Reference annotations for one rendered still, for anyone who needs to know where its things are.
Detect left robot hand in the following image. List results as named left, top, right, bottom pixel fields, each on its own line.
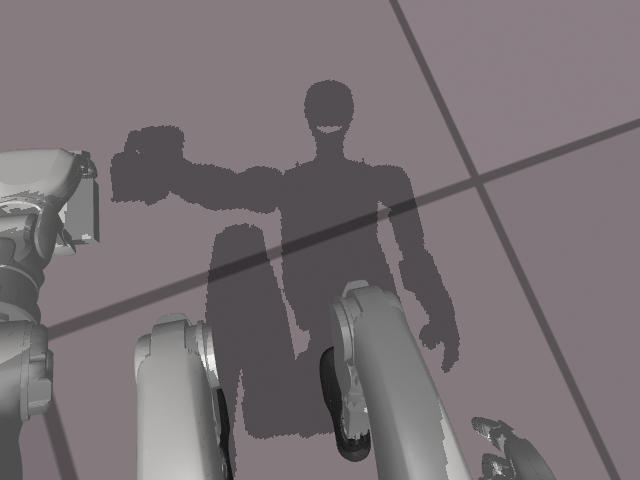
left=0, top=148, right=98, bottom=256

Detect small box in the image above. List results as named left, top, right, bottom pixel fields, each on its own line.
left=58, top=178, right=99, bottom=245

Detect left robot arm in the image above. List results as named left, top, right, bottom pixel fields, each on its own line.
left=0, top=196, right=60, bottom=480

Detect right robot hand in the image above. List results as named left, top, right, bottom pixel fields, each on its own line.
left=471, top=417, right=556, bottom=480

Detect right robot foot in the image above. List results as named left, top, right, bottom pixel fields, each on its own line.
left=319, top=346, right=371, bottom=462

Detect left robot foot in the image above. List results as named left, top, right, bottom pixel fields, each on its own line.
left=216, top=388, right=233, bottom=480

